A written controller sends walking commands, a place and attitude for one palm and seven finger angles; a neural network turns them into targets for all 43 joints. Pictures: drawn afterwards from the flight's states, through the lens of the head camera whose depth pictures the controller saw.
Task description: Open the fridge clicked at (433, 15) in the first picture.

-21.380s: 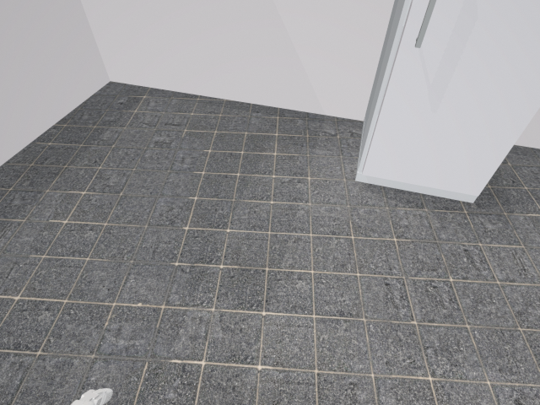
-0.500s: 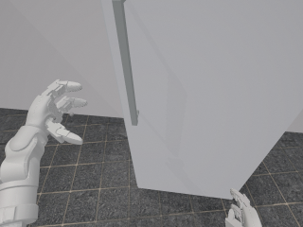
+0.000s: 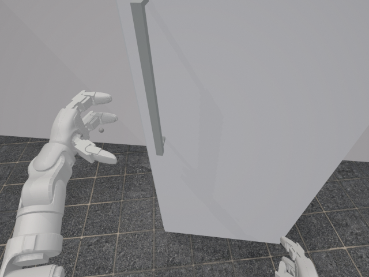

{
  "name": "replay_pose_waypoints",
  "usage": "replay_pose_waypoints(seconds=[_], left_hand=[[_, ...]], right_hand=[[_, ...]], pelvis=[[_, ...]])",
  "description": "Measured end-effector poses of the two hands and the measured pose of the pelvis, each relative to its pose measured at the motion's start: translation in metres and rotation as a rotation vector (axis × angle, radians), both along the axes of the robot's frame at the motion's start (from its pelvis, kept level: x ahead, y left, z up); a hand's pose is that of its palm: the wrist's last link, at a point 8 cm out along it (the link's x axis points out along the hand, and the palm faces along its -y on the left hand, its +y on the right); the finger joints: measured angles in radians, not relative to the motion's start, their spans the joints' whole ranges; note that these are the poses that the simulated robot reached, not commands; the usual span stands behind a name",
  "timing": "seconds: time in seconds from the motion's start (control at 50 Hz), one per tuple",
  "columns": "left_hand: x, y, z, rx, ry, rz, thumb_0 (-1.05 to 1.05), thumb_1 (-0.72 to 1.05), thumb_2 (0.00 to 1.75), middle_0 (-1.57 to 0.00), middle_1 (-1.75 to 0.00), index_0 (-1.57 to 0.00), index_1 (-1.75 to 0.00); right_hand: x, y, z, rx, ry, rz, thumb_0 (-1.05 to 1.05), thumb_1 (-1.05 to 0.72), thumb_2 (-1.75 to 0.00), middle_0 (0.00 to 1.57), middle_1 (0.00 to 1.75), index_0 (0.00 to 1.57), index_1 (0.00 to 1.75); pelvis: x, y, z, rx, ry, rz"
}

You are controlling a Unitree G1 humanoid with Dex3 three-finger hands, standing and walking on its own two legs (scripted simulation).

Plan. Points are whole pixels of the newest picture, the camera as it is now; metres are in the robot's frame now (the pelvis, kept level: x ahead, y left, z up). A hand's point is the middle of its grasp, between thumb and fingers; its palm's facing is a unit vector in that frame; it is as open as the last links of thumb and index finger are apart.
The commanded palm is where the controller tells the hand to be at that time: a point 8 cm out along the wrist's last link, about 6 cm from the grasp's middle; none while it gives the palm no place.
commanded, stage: move the hooked fingers beside the handle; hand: left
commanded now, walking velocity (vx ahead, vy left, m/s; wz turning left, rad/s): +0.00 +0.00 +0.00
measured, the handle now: (153, 92) +0.46 +0.10 +0.19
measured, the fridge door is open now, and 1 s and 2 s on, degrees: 0 0 0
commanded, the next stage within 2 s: none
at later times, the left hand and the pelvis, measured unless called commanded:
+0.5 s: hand (128, 117) +0.40 +0.15 +0.17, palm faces -0.07 -1.00 +0.00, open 14.0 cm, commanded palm +0.38 +0.21 +0.17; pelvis +0.00 +0.00 +0.00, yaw -1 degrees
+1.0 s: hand (130, 121) +0.39 +0.15 +0.16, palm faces -0.06 -1.00 -0.01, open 14.0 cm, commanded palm +0.38 +0.20 +0.17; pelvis +0.00 +0.00 +0.00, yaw -1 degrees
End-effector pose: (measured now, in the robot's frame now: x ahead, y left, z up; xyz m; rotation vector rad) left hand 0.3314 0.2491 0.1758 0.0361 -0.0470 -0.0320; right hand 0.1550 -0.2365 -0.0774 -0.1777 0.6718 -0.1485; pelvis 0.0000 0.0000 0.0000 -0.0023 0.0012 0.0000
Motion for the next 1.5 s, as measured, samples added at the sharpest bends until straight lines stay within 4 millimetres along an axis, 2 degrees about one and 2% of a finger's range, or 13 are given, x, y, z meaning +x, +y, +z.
replay_pose_waypoints(seconds=[0.14,0.36,0.54,0.62,0.72,0.82,0.96,1.1,1.22,1.32,1.42,1.5], left_hand=[[0.012,-0.023,-0.006,-0.019,0.025,-0.031,-0.01,-0.5,0.3,-0.3,-1.2,-0.3,-1.2],[0.041,-0.022,-0.004,-0.01,0.028,0.008,-0.01,-0.5,0.3,-0.3,-1.2,-0.3,-1.2],[0.06,-0.047,-0.012,-0.038,0.057,-0.036,-0.01,-0.5,0.3,-0.3,-1.2,-0.3,-1.2],[0.067,-0.05,-0.011,-0.029,0.034,-0.013,-0.01,-0.5,0.3,-0.3,-1.2,-0.3,-1.2],[0.065,-0.039,-0.009,-0.025,0.018,0.01,-0.01,-0.5,0.3,-0.32,-1.21,-0.3,-1.2],[0.055,-0.029,-0.008,-0.007,0.023,0.012,-0.01,-0.5,0.3,-0.31,-1.21,-0.3,-1.2],[0.044,-0.043,-0.011,-0.031,0.027,-0.027,-0.01,-0.5,0.3,-0.3,-1.21,-0.3,-1.2],[0.052,-0.054,-0.01,-0.024,0.035,-0.012,-0.01,-0.5,0.3,-0.3,-1.2,-0.3,-1.2],[0.059,-0.046,0.0,-0.017,0.017,0.007,-0.01,-0.5,0.3,-0.3,-1.2,-0.3,-1.2],[0.057,-0.044,-0.007,-0.019,0.053,-0.005,-0.01,-0.5,0.3,-0.3,-1.2,-0.3,-1.2],[0.052,-0.053,-0.017,-0.015,0.053,-0.022,-0.01,-0.5,0.3,-0.3,-1.2,-0.3,-1.2],[0.052,-0.062,-0.01,-0.012,0.009,-0.026,-0.01,-0.5,0.3,-0.3,-1.2,-0.3,-1.2]], right_hand=[[-0.007,0.0,-0.003,0.004,0.023,-0.011,0.01,-0.9,-0.9,0.2,0.3,0.21,0.3],[-0.04,-0.01,-0.013,-0.005,0.121,-0.056,0.01,-0.9,-0.9,0.2,0.3,0.21,0.3],[-0.062,-0.017,-0.024,-0.012,0.198,-0.093,0.01,-0.9,-0.9,0.2,0.3,0.21,0.3],[-0.066,-0.017,-0.023,-0.003,0.199,-0.112,0.01,-0.9,-0.9,0.2,0.3,0.21,0.3],[-0.066,-0.018,-0.021,0.008,0.194,-0.126,0.01,-0.9,-0.9,0.2,0.3,0.21,0.3],[-0.056,-0.018,-0.019,0.006,0.18,-0.112,0.01,-0.9,-0.9,0.2,0.3,0.21,0.3],[-0.031,-0.014,-0.015,-0.003,0.137,-0.066,0.01,-0.9,-0.9,0.2,0.3,0.21,0.3],[-0.017,-0.007,-0.007,0.001,0.093,-0.042,0.01,-0.9,-0.9,0.2,0.3,0.21,0.3],[-0.025,-0.006,-0.009,0.015,0.108,-0.055,0.01,-0.9,-0.9,0.2,0.3,0.21,0.3],[-0.04,-0.011,-0.017,0.017,0.158,-0.071,0.01,-0.9,-0.9,0.2,0.3,0.21,0.3],[-0.05,-0.015,-0.022,0.007,0.195,-0.083,0.01,-0.9,-0.9,0.2,0.3,0.21,0.3],[-0.053,-0.016,-0.022,0.002,0.199,-0.087,0.01,-0.9,-0.9,0.2,0.3,0.21,0.3]], pelvis=[[-0.004,0.0,0.0,0.002,0.002,-0.002],[-0.006,-0.002,0.0,-0.001,0.015,-0.01],[-0.004,0.0,-0.001,0.0,0.032,-0.014],[-0.002,0.0,0.0,0.004,0.037,-0.03],[0.003,-0.002,0.001,0.006,0.033,-0.043],[0.005,-0.002,0.001,0.002,0.026,-0.032],[0.003,0.0,0.001,0.002,0.019,-0.014],[-0.002,-0.002,0.001,0.003,0.018,-0.013],[-0.001,-0.003,0.001,0.003,0.02,-0.021],[0.001,-0.003,0.001,0.002,0.022,-0.019],[0.0,-0.002,0.001,0.002,0.019,-0.017],[-0.001,-0.003,0.001,0.004,0.015,-0.019]])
